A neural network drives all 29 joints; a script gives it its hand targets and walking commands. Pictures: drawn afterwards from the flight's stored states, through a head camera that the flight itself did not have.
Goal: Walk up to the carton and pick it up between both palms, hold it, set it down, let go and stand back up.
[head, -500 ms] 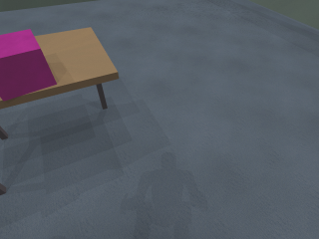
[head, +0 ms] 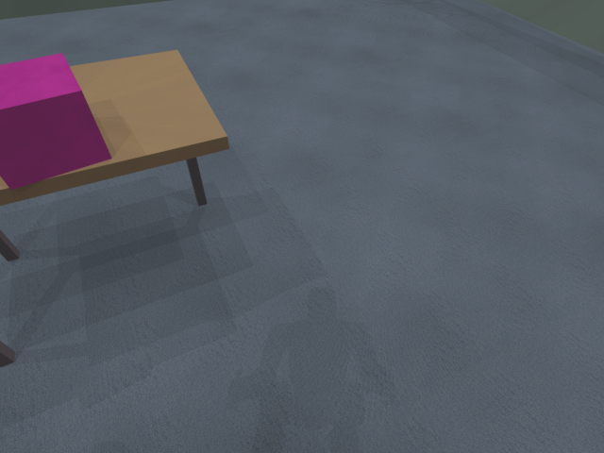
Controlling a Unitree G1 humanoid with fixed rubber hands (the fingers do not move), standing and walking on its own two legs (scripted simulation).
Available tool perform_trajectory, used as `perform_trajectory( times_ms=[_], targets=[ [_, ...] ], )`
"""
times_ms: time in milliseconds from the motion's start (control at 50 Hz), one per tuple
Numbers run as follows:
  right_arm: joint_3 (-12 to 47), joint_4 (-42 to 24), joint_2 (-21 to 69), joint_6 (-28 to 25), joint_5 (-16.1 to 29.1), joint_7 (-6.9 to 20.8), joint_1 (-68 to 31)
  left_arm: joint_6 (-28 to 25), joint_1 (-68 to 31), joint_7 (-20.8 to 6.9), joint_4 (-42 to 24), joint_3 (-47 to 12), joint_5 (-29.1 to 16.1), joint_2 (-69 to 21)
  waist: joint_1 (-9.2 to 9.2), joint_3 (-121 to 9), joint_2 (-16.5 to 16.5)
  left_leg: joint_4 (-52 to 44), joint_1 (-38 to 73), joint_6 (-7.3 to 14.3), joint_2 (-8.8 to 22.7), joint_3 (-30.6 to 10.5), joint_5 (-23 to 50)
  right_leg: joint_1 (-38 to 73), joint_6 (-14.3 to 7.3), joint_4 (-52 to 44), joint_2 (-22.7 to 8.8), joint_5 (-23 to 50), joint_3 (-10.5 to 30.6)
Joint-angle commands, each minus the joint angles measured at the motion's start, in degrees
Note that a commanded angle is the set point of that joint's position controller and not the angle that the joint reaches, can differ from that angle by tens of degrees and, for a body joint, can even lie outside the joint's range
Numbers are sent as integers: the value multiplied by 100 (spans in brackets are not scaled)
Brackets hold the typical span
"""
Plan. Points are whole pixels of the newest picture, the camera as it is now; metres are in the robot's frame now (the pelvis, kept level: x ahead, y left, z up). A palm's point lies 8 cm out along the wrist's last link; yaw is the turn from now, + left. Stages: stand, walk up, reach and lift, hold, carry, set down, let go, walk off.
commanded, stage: stand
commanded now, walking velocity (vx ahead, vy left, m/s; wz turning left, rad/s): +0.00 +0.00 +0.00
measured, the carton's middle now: (37, 118) +0.80 +0.59 +0.01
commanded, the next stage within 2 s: walk up in 1.68 s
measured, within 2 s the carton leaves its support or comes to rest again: neither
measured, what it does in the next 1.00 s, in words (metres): stands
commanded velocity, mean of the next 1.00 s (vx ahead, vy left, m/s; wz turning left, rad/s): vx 0.00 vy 0.00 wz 0.00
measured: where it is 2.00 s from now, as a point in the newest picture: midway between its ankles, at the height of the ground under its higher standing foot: outside the picture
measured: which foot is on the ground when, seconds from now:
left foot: down 0.00-1.00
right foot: down 0.00-1.00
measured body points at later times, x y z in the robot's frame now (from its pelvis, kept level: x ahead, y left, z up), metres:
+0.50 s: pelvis +0.00 +0.00 +0.00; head +0.02 +0.00 +0.45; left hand +0.07 +0.25 -0.13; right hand +0.08 -0.26 -0.13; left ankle +0.02 +0.13 -0.73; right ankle +0.01 -0.12 -0.73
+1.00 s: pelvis +0.00 +0.00 +0.00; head +0.01 +0.00 +0.45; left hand +0.05 +0.25 -0.13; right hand +0.06 -0.26 -0.13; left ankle +0.02 +0.13 -0.73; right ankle +0.01 -0.12 -0.73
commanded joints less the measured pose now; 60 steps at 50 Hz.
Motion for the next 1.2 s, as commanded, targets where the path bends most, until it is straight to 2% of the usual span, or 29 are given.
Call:
perform_trajectory(
  times_ms=[0, 20, 160, 180, 200, 240, 260, 280, 380, 420, 500, 640, 1140, 1160, 1180],
  targets=[
    [-245, -495, -791, -128, 20, -44, 95, -128, 107, 45, -484, 213, 3, 819, -30, -207, 20, -633, -22, 189, 438, -471, 687, 56, -153, -711, -469, 329, 598],
    [-238, -478, -794, -123, 17, -49, 72, -127, 129, 46, -459, 211, 4, 803, 9, -134, 102, -666, -48, 200, 449, -484, 659, 35, -153, -704, -481, 312, 610],
    [-223, -413, -762, -122, 13, -56, 94, -142, 202, 67, -374, 203, -3, 862, -5, -230, -58, -641, 123, 186, 442, -477, 879, 89, -160, -754, -481, 479, 601],
    [-206, -405, -756, -119, 4, -56, 91, -138, 194, 65, -386, 202, -9, 855, -15, -144, -40, -649, 98, 180, 420, -451, 813, -7, -163, -802, -487, 380, 616],
    [-207, -401, -768, -110, -11, -58, 76, -137, 173, 66, -388, 205, -2, 842, -30, -37, 112, -645, 40, 174, 414, -454, 727, 15, -175, -854, -503, 279, 639],
    [-203, -363, -738, -104, -7, -54, 130, -123, 180, 66, -369, 201, 3, 816, -20, -13, 121, -698, -41, 190, 413, -454, 629, 15, -188, -856, -506, 244, 616],
    [-213, -370, -764, -105, 0, -58, 115, -126, 211, 64, -353, 185, -4, 847, 0, -71, 2, -712, 40, 170, 414, -465, 626, -30, -157, -875, -497, 232, 590],
    [-232, -342, -815, -115, 8, -58, 79, -128, 200, 67, -335, 186, -8, 834, -12, -107, 83, -742, 15, 175, 447, -515, 685, 40, -149, -822, -469, 326, 565],
    [-207, -285, -772, -112, 4, -68, 104, -139, 213, 73, -290, 180, -27, 893, 13, -42, -48, -678, 51, 137, 399, -426, 818, 68, -149, -893, -512, 408, 607],
    [-201, -258, -765, -109, 1, -73, 120, -144, 160, 79, -272, 159, -21, 873, -40, -89, 75, -690, 136, 137, 407, -444, 929, 50, -164, -890, -510, 510, 602],
    [-158, -200, -786, -131, 50, -84, 82, -133, 160, 82, -210, 161, -17, 822, 0, -293, 17, -687, 118, 159, 458, -481, 930, 317, -155, -775, -522, 672, 580],
    [-122, -40, -813, -107, 43, -96, 109, -99, 173, 86, -46, 178, -33, 825, 5, 29, 8, -800, -35, 144, 447, -498, 740, 180, -141, -895, -524, 430, 599],
    [-77, 477, -771, -119, 47, -153, 207, -94, 256, 122, 503, 188, -42, 732, 9, 95, 14, -988, 6, 124, 452, -502, 661, 273, -114, -1094, -533, 314, 598],
    [-92, 450, -771, -119, 10, -163, 239, -91, 274, 126, 435, 177, -35, 784, -5, 113, -83, -996, 38, 122, 445, -522, 679, 287, -120, -1112, -474, 293, 539],
    [-111, 476, -808, -113, 2, -160, 207, -90, 319, 125, 482, 156, -29, 718, 18, 193, 21, -998, -24, 113, 435, -505, 620, 240, -120, -1145, -476, 269, 555]
  ],
)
